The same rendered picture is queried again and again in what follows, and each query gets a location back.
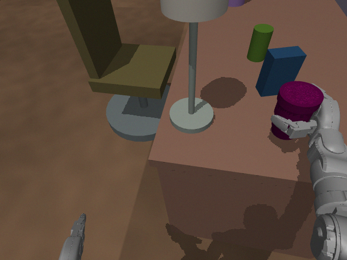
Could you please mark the desk lamp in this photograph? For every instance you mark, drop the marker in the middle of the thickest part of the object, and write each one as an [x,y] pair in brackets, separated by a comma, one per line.
[192,115]

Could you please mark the desk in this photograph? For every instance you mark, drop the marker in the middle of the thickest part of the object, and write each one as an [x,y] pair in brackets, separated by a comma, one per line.
[236,182]

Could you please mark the office chair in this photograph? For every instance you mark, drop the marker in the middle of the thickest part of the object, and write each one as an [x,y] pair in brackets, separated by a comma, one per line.
[137,74]

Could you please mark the right robot hand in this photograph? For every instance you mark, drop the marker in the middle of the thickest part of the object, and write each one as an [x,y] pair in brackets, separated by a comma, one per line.
[326,116]

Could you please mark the left robot hand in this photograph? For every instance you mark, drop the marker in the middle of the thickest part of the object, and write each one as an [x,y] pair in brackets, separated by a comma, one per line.
[73,246]

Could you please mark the right robot arm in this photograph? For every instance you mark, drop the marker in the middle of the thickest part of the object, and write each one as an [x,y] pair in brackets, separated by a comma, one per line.
[328,172]

